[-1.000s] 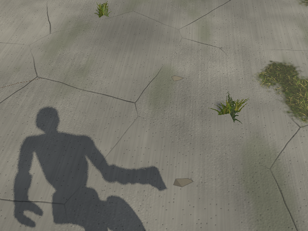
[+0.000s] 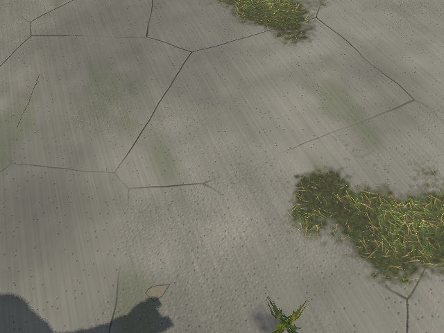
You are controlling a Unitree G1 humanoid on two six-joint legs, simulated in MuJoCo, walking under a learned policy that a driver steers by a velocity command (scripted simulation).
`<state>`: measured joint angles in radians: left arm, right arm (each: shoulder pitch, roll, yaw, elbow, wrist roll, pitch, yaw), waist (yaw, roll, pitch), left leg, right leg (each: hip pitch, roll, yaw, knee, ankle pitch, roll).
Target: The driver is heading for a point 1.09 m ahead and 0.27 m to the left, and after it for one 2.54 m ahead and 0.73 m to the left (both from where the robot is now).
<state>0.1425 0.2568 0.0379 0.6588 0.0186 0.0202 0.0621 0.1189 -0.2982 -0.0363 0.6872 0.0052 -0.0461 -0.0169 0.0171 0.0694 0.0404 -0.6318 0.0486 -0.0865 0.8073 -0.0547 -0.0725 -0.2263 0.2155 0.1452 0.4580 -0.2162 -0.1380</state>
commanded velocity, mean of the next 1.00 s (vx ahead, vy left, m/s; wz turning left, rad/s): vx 0.23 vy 0.00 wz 0.16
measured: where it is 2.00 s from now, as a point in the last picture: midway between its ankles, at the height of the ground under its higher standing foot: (223, 161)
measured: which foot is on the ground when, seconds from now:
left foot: up 0.00-0.26, down 0.28-0.74, up 0.76-1.00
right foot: down 0.00-0.26, up 0.28-0.70, down 0.72-1.00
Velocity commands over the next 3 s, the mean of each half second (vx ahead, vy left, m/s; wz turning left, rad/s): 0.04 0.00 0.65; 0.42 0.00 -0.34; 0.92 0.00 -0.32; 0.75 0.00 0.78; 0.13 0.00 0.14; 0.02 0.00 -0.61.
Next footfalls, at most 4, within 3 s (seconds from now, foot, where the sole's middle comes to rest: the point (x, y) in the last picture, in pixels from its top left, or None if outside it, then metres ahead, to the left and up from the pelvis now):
0.28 left None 0.15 0.18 -0.77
0.72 right None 0.26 -0.02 -0.77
1.12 left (167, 308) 0.55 0.26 -0.77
1.50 right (253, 208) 0.90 -0.01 -0.77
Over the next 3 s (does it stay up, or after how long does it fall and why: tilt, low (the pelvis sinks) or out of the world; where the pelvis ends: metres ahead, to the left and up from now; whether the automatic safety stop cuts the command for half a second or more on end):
stays up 1.40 0.28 0.00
